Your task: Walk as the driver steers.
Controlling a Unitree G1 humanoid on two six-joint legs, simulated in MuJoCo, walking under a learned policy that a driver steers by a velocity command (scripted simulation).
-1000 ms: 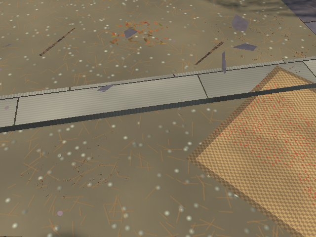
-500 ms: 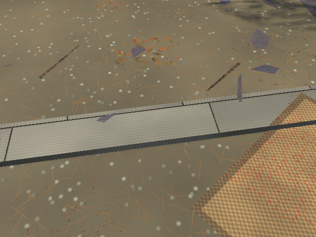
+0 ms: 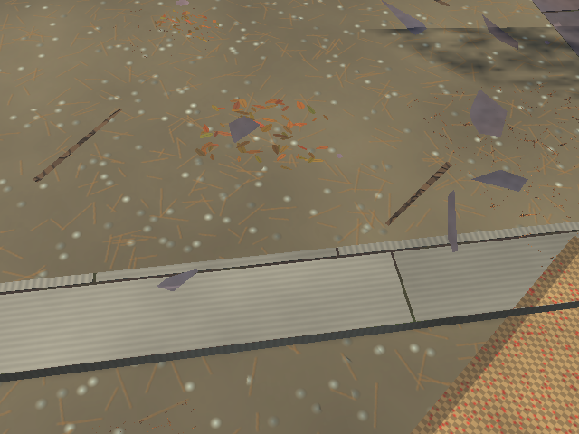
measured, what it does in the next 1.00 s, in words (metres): walks ahead: right foot, then left foot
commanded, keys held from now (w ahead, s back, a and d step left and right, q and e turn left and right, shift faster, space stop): w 0.62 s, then no key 0.38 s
